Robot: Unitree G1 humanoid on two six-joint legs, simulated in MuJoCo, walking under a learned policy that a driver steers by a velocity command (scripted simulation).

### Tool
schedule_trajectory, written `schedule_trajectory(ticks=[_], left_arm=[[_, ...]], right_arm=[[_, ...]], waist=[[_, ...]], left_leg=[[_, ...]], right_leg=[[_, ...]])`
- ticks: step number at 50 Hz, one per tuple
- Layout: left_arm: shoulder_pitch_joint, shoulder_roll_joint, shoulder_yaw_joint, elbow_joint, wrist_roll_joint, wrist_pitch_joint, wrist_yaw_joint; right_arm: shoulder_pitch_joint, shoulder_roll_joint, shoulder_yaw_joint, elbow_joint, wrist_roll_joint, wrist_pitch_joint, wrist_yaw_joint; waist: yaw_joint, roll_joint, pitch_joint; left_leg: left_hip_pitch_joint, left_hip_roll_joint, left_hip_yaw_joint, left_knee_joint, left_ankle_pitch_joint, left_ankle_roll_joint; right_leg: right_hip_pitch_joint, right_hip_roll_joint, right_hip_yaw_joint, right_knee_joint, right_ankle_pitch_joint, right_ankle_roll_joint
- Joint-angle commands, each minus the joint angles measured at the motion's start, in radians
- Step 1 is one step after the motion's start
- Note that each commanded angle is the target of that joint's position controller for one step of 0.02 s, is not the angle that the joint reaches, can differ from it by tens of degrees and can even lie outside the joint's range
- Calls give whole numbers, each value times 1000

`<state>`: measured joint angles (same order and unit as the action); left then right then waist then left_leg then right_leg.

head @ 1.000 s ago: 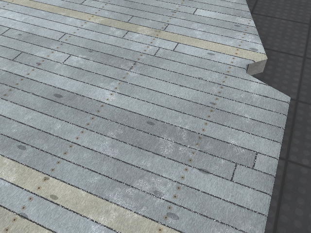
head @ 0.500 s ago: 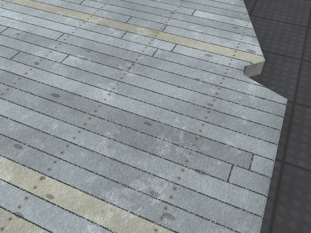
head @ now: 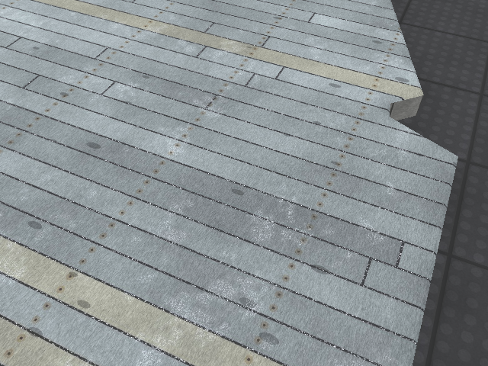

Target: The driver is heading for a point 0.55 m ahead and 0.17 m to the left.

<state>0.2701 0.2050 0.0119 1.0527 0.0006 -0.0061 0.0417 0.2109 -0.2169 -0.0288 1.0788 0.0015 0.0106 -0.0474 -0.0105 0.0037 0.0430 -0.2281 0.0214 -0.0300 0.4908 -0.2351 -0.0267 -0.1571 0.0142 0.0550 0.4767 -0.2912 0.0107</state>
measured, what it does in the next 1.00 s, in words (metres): walks ahead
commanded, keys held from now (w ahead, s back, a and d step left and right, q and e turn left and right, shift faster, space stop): no key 0.32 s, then w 0.62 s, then w+q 0.06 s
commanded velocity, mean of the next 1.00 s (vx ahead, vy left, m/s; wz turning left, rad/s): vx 0.23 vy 0.00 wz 0.01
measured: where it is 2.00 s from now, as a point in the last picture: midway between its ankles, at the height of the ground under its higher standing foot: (243, 323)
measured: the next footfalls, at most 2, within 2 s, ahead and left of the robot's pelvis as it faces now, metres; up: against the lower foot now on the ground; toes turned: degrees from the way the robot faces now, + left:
right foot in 1.02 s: +0.43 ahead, -0.11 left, +0.00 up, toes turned -1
left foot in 1.54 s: +0.67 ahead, +0.16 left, +0.00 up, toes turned +16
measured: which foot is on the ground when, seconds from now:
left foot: down 0.00-1.00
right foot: down 0.00-0.60, up 0.62-1.00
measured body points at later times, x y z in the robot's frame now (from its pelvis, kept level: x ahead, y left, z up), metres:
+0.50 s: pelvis +0.02 +0.01 -0.01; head +0.02 +0.01 +0.44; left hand -0.01 +0.25 -0.16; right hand +0.02 -0.24 -0.16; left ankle +0.02 +0.13 -0.73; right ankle -0.02 -0.13 -0.74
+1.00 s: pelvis +0.23 +0.00 -0.02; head +0.27 +0.00 +0.43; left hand +0.48 +0.21 -0.10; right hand +0.10 -0.24 -0.15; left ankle +0.03 +0.13 -0.74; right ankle +0.39 -0.10 -0.73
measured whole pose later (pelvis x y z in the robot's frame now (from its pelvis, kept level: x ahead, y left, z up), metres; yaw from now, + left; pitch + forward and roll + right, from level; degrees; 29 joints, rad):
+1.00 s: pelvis +0.23 +0.00 -0.02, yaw +1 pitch +2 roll +0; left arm -0.06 0.23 0.02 0.82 -0.03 -0.11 -0.04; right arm 0.55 -0.22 -0.02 1.08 0.01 -0.07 -0.02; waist -0.09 0.00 0.03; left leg 0.19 0.01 -0.01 0.21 -0.43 0.00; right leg -0.56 -0.01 -0.04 0.53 -0.03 -0.08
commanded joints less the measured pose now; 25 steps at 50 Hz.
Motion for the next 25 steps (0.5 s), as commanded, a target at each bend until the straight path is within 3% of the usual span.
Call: schedule_trajectory(ticks=[1, 16, 17, 19, 21, 23, 25], left_arm=[[53, 95, 15, -11, 0, -6, 3], [91, 75, 7, 22, -2, -4, 6], [112, 63, 4, 34, -2, -3, 6], [112, 90, 14, 28, -13, 0, 12], [122, 87, 14, 15, -18, -13, 10], [150, 100, 21, 13, -26, -36, 1], [205, 148, 37, 20, -32, -51, -8]], right_arm=[[33, -103, -15, -20, 0, -7, -3], [67, -84, -5, -6, 2, -9, -2], [87, -72, -2, 4, 1, -8, -3], [94, -92, -10, 4, 12, -6, -7], [75, -88, -9, -17, 12, -23, -4], [71, -65, -5, -29, 17, -53, 7], [39, -31, 3, -51, 20, -83, 24]], waist=[[0, -1, 9], [4, -1, 19], [4, -1, -6], [7, -10, 40], [14, -13, 111], [25, -55, 121], [46, -147, 108]], left_leg=[[45, 2, 6, -70, 109, 21], [31, -2, 7, -70, 95, 27], [41, -13, 18, -73, -9, 29], [-22, -41, 33, -46, -345, 53], [-100, -27, 1, -36, -477, 80], [-144, -27, 5, 26, -395, 85], [-211, -59, 67, 161, -258, 73]], right_leg=[[-85, -12, 0, -98, 120, -17], [-93, -10, -9, -94, 107, -12], [-84, 0, -20, -98, 9, -15], [-140, 15, -22, -81, -310, -48], [-206, -18, 28, -101, -459, -87], [-172, -75, 111, -133, -458, -123], [-89, -179, 276, -225, -509, -186]])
